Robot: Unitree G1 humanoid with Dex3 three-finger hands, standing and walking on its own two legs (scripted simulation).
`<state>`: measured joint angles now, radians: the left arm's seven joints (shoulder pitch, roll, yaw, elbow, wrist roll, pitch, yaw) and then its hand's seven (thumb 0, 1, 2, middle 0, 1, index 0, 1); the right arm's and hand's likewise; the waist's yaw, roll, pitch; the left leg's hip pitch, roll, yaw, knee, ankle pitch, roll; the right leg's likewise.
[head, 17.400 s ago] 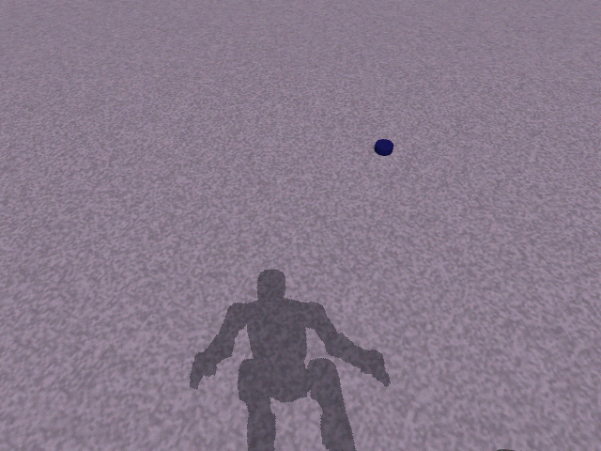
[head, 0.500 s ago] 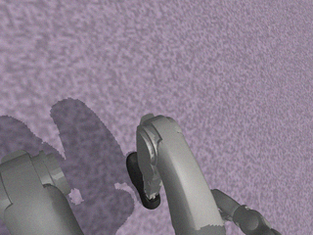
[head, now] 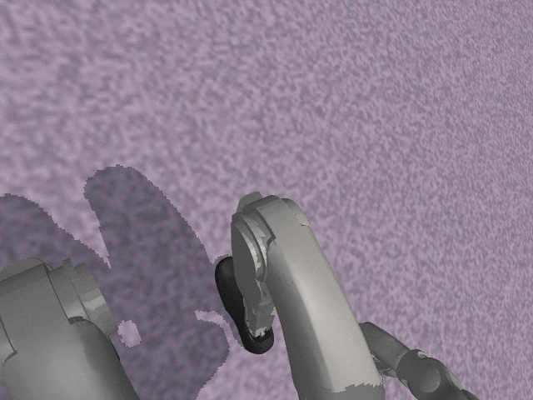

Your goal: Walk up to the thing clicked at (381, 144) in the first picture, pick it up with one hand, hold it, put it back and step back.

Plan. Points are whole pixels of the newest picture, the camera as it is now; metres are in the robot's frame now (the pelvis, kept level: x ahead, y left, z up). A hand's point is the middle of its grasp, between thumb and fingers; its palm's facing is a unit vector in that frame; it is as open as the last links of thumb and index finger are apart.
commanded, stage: settle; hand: left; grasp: from above
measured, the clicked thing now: out of the picture +0.42 +0.34 -0.28
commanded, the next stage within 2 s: lift in 0.80 s
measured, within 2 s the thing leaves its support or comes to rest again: leaves its support in 0.20 s
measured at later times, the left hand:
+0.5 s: hand out of the picture +0.40 +0.35 -0.19, palm faces -0.39 -0.15 -0.91, open 11.7 cm
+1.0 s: hand out of the picture +0.40 +0.35 -0.12, palm faces -0.41 -0.12 -0.91, open 11.6 cm
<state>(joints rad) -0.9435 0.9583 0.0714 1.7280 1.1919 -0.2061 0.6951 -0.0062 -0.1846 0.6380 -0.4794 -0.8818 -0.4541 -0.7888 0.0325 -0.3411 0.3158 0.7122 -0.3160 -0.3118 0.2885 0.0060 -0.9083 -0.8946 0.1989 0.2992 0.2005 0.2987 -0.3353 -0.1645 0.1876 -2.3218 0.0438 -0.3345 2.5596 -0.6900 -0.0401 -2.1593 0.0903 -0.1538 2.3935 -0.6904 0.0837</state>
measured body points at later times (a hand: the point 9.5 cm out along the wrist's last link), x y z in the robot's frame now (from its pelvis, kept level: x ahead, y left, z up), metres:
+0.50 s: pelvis +0.00 +0.00 +0.01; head +0.22 +0.11 +0.38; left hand +0.42 +0.35 -0.14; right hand +0.10 -0.26 -0.08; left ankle +0.07 +0.14 -0.27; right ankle +0.12 -0.13 -0.27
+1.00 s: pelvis +0.00 -0.01 +0.03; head +0.20 +0.08 +0.41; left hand +0.42 +0.35 -0.07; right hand +0.10 -0.27 -0.08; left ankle +0.07 +0.14 -0.27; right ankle +0.12 -0.13 -0.27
